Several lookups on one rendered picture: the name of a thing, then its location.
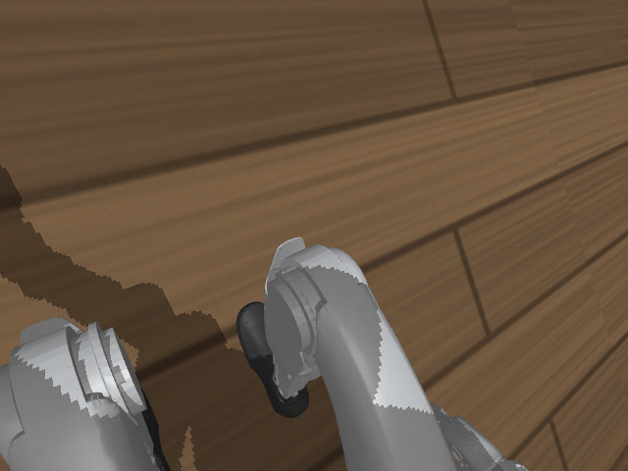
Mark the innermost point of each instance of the right robot hand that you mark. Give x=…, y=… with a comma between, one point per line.
x=467, y=444

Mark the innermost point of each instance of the right robot foot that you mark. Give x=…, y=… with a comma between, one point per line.
x=251, y=333

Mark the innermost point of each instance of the left robot foot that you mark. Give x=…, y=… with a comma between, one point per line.
x=153, y=428

